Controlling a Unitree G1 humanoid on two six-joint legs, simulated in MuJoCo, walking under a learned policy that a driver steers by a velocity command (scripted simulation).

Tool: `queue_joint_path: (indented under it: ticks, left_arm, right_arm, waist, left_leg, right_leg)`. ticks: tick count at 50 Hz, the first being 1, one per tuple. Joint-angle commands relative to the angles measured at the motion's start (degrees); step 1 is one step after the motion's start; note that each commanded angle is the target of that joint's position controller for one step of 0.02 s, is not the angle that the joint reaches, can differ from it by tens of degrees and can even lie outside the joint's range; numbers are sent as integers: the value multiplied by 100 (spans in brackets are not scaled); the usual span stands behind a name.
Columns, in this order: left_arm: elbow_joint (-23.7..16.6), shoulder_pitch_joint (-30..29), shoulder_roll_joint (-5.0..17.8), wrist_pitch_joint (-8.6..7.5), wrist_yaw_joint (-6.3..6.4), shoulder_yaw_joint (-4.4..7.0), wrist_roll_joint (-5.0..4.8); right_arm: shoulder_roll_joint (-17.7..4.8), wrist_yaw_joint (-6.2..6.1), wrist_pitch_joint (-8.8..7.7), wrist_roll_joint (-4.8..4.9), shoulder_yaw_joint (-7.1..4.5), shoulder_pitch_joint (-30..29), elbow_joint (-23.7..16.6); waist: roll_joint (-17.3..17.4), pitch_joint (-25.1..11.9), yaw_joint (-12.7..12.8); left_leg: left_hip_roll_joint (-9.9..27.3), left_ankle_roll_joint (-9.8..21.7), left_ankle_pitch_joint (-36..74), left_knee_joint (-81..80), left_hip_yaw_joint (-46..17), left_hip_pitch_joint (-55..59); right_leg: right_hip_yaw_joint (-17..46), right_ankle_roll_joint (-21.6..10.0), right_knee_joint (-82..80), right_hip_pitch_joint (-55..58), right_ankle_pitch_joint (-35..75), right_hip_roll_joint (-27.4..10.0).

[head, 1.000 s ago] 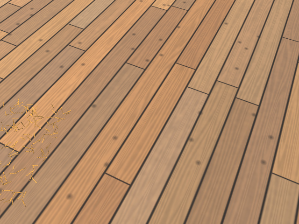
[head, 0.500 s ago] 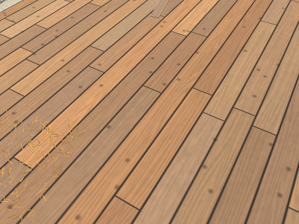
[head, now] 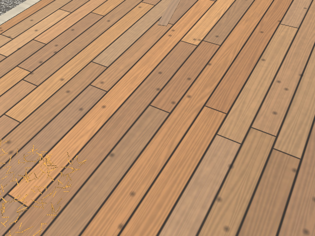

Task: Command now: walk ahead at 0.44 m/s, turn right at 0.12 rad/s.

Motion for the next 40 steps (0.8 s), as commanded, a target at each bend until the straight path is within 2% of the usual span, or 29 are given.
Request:
queue_joint_path:
  ticks: [1,5,7,9,11,12,13,14,15,16,17,18,20,21,23,25,28,31,35,36,38,39,40]
  left_arm:
    - [6,517,638,-107,41,78,-55]
    - [63,599,666,-66,80,67,-35]
    - [83,625,731,-58,85,89,-24]
    - [76,542,789,-52,95,118,-30]
    - [0,255,884,-39,107,162,-22]
    - [-38,132,942,-36,97,190,-28]
    - [-80,45,924,-32,70,198,-46]
    - [-262,100,632,-37,41,135,-82]
    - [-413,746,-56,15,61,24,-239]
    - [-348,643,576,91,82,164,-90]
    - [-389,246,678,121,45,223,-39]
    - [-433,-10,540,126,-7,208,-28]
    - [-464,-95,447,242,-94,235,78]
    - [-488,-126,376,312,-130,232,90]
    - [-650,-433,322,402,-187,232,86]
    - [-821,-845,336,453,-239,231,95]
    - [-1075,-1467,334,459,-308,202,81]
    - [-1301,-2074,256,426,-371,127,85]
    - [-1581,-2664,307,407,-420,98,121]
    - [-1622,-2711,334,403,-419,107,135]
    - [-1614,-2532,407,404,-380,151,155]
    - [-1537,-2189,482,394,-346,195,158]
    - [-1374,-1599,594,352,-301,269,155]
  right_arm:
    - [-227,30,-6,-28,-18,-503,-420]
    - [-92,36,-9,40,84,-1497,-867]
    - [-126,21,-14,89,103,-1760,-1026]
    - [-239,-19,-33,122,83,-1785,-1149]
    - [-425,-84,-85,135,9,-1291,-1090]
    - [-557,-135,-128,132,-61,-693,-929]
    - [-725,-204,-189,92,-151,211,-672]
    - [-1157,-299,-238,-66,-272,1087,-616]
    - [-1593,-286,-194,-183,-353,1069,-714]
    - [-1210,-251,-108,-7,-313,635,-796]
    - [-708,-242,-114,47,-189,78,-904]
    - [-456,-222,-160,67,-129,-161,-915]
    - [-287,-266,-253,73,-81,-78,-791]
    - [-261,-268,-311,90,-74,44,-728]
    - [-304,-258,-412,136,-94,268,-649]
    - [-369,-255,-443,124,-118,411,-611]
    - [-371,-245,-433,99,-118,625,-539]
    - [-454,-255,-424,102,-129,775,-498]
    - [-608,-309,-339,91,-171,1189,-362]
    - [-639,-326,-295,85,-180,1250,-332]
    - [-781,-359,-208,74,-213,1263,-305]
    - [-882,-365,-149,73,-240,1264,-296]
    - [-957,-357,-84,81,-258,1253,-312]
  waist:
    - [-539,447,21]
    - [-646,638,175]
    - [-708,623,230]
    - [-738,554,164]
    - [-735,342,-132]
    - [-678,39,-382]
    - [-442,-468,-761]
    - [123,-1231,-991]
    - [1327,-1784,-525]
    - [811,-1493,-428]
    - [332,-614,-243]
    - [140,-183,-179]
    - [337,29,13]
    - [331,10,54]
    - [280,45,71]
    - [212,146,47]
    - [149,331,-37]
    - [163,429,-169]
    - [179,536,-360]
    - [199,528,-362]
    - [346,344,-234]
    - [415,127,-76]
    - [403,-230,159]
  left_leg:
    - [161,-233,350,-206,93,-1341]
    - [-45,-448,838,-1583,291,-1061]
    - [-146,-427,1041,-2070,320,-724]
    - [-175,-325,1095,-2326,238,-386]
    - [-291,-172,838,-2582,161,375]
    - [-419,-82,699,-2786,181,1107]
    - [-355,39,772,-3080,131,2270]
    - [903,253,-390,-3300,-1164,3561]
    - [2381,757,-1108,-3993,-3700,4579]
    - [2248,874,-2008,-4437,-4249,3948]
    - [2007,736,-2119,-4552,-3278,3100]
    - [1711,620,-1325,-4708,-2421,2427]
    - [1347,428,-147,-4845,-1358,1831]
    - [1307,419,257,-4881,-1055,1766]
    - [1321,475,685,-5013,-647,1812]
    - [1317,507,810,-5130,-298,1913]
    - [1201,491,1158,-5166,234,2057]
    - [1130,414,1611,-5098,717,2164]
    - [1324,359,2314,-4852,1046,2886]
    - [1357,330,2718,-4676,1134,3092]
    - [1378,254,4463,-3979,1353,3366]
    - [1385,236,5279,-3344,1424,3446]
    - [1372,216,5499,-2406,1464,3377]
  right_leg:
    - [1340,-697,-830,547,1924,-1463]
    - [1170,-757,-773,197,2384,-1253]
    - [1212,-728,-672,153,2674,-1262]
    - [1346,-667,-511,231,3042,-1372]
    - [1365,-507,-10,251,3768,-1386]
    - [1304,-410,655,216,4256,-1270]
    - [1102,-292,1773,-134,4000,-968]
    - [884,-213,3366,-1043,2282,-596]
    - [475,-71,5077,-2771,-1701,213]
    - [751,-185,5681,-3154,-1489,-92]
    - [740,-206,5654,-3255,-897,-400]
    - [702,-180,5407,-3099,-538,-591]
    - [666,-85,5108,-2761,-353,-796]
    - [621,-54,5080,-2708,-289,-813]
    - [565,4,4976,-2966,-56,-887]
    - [523,74,4803,-3371,323,-951]
    - [396,162,4070,-3705,914,-946]
    - [79,150,3024,-3433,1417,-853]
    - [-311,-62,2227,-3309,1076,-718]
    - [-393,-143,2094,-3247,842,-638]
    - [-625,-354,1914,-2757,236,-295]
    - [-703,-482,1839,-2336,-78,-71]
    - [-713,-627,1638,-1684,-220,164]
